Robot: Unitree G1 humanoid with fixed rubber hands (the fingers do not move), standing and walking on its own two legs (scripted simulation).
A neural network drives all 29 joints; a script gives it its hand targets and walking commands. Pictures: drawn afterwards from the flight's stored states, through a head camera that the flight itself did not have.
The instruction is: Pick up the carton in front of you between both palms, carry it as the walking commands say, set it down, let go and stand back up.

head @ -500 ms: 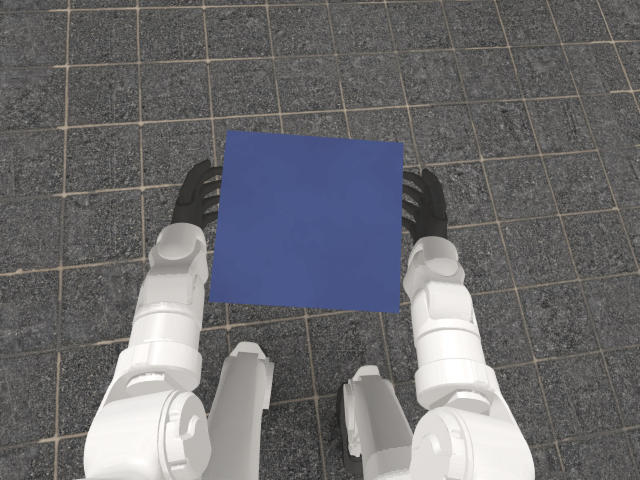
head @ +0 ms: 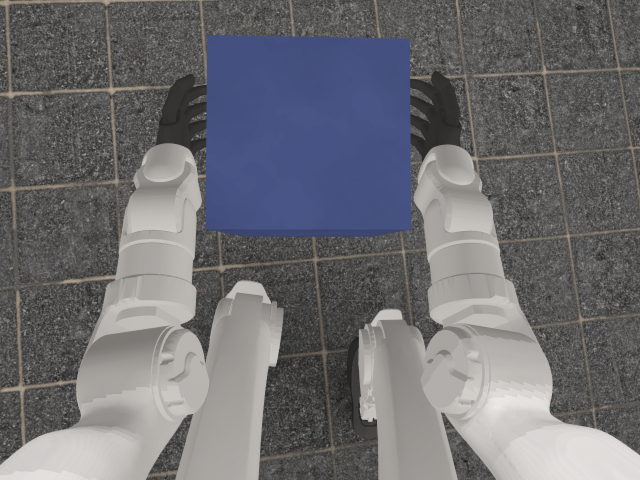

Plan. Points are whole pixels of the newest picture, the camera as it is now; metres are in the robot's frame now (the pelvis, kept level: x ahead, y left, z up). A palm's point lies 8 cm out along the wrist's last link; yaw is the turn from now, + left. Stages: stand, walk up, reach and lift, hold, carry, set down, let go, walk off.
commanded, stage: set down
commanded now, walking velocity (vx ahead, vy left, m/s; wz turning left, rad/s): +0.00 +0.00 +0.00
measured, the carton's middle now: (308, 160) +0.48 +0.08 -0.18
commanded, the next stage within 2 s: none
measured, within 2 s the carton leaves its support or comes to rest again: rests again in 1.10 s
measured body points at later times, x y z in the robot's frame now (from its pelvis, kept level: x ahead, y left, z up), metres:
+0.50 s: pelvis -0.01 -0.01 -0.09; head +0.34 +0.05 +0.18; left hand +0.47 +0.26 -0.26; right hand +0.54 -0.03 -0.25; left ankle +0.13 +0.13 -0.47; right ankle +0.08 -0.14 -0.47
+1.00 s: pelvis -0.01 -0.02 -0.11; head +0.34 +0.02 +0.16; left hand +0.47 +0.25 -0.29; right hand +0.54 -0.04 -0.28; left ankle +0.13 +0.13 -0.47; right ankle +0.08 -0.14 -0.47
